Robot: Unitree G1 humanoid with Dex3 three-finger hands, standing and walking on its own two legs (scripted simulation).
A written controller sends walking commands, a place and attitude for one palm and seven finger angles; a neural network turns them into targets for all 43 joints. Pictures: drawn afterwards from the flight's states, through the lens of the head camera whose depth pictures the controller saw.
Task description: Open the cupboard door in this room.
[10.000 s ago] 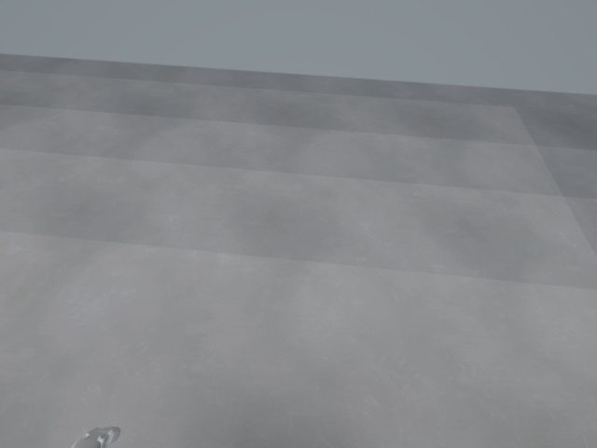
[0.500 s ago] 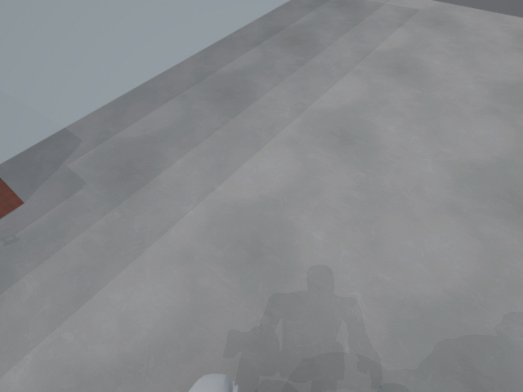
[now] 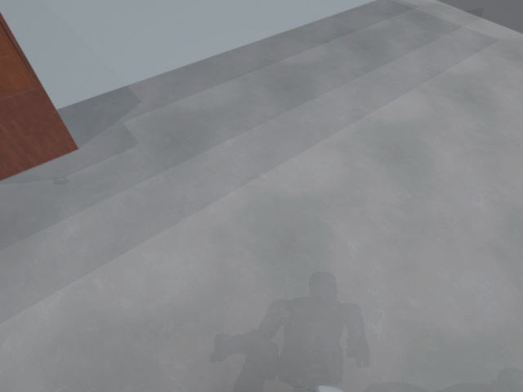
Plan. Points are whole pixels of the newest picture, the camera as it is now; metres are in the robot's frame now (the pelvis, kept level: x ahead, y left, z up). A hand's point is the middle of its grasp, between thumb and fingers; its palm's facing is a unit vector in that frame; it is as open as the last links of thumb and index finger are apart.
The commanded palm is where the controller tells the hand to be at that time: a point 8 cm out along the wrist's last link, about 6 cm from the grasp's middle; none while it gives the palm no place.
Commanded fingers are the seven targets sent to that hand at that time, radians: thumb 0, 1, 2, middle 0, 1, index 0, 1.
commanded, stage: turn or walk to find it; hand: left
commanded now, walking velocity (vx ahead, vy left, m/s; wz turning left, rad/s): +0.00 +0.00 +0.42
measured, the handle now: out of the picture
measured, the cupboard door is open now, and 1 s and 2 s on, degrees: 0 0 0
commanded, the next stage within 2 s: stand and wait in 0.52 s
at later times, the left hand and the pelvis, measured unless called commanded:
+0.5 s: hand out of the picture -0.02 +0.17 -0.16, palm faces +0.25 -0.94 -0.25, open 7.4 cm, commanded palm none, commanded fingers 0.00 0.90 0.90 -0.20 -0.30 -0.20 -0.30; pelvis -0.03 -0.03 +0.00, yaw +15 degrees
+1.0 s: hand out of the picture -0.07 +0.17 -0.17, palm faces +0.35 -0.91 -0.24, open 7.4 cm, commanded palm none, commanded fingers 0.00 0.90 0.90 -0.20 -0.30 -0.20 -0.30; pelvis -0.05 -0.02 -0.01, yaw +19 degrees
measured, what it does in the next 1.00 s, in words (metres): steps on the spot, turning left: right foot, then left foot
